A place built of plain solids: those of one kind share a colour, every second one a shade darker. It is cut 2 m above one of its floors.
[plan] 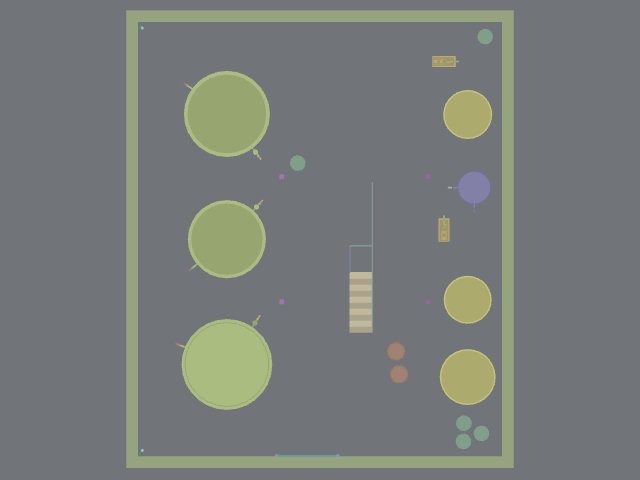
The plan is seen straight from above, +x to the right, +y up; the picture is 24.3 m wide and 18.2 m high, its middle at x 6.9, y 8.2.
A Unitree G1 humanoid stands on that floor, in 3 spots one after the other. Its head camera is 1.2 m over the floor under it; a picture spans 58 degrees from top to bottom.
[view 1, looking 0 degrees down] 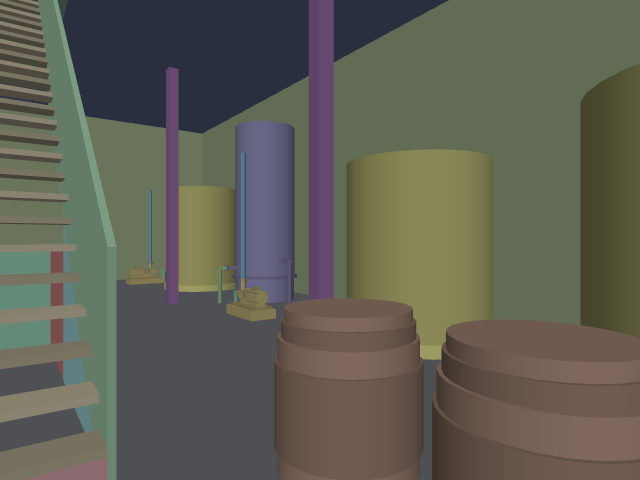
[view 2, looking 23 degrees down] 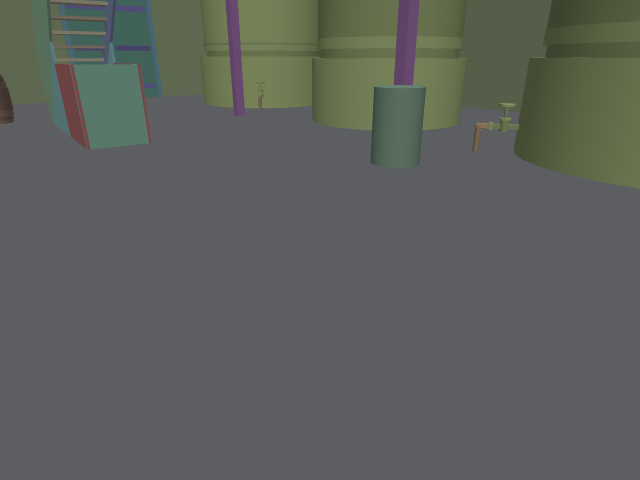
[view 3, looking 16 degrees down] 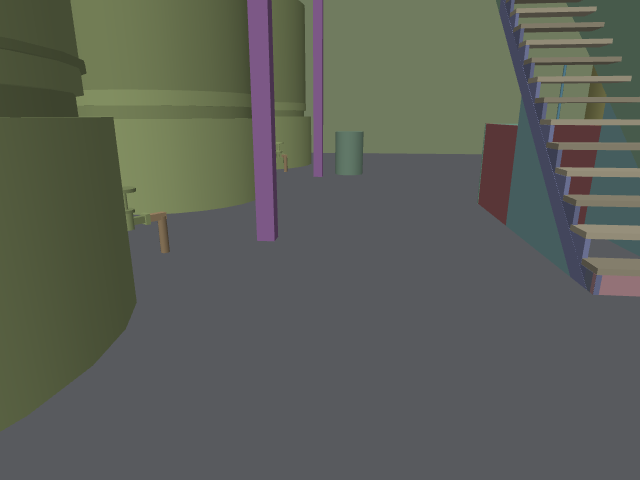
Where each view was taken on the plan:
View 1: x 8.46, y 2.38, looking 54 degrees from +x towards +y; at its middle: column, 4.19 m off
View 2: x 9.95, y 14.76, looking -127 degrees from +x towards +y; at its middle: ground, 3.07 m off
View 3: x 6.42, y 1.70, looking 96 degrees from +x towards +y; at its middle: ground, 4.35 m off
